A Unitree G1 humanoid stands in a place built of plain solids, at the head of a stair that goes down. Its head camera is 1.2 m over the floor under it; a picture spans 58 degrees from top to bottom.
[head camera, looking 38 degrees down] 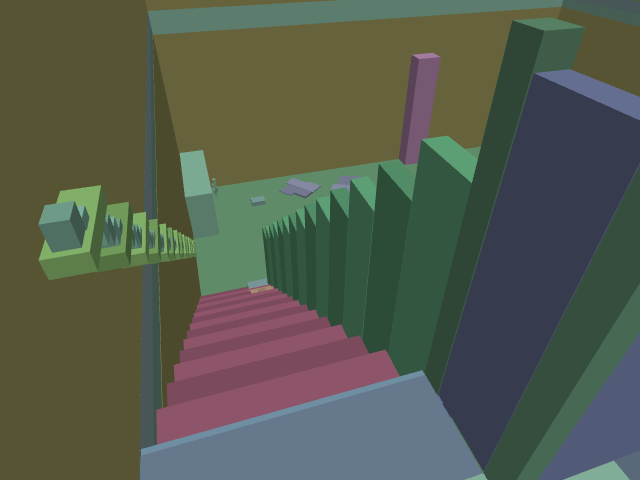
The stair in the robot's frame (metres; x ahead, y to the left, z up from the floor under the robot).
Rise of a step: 0.19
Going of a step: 0.25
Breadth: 0.87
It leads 17 degrees to the left of straight ahead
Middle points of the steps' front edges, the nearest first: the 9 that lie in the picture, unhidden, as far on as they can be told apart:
0.72 0.08 0.00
0.95 0.16 -0.19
1.19 0.23 -0.39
1.42 0.30 -0.58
1.66 0.37 -0.78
1.89 0.45 -0.97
2.12 0.52 -1.17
2.36 0.59 -1.36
2.59 0.66 -1.56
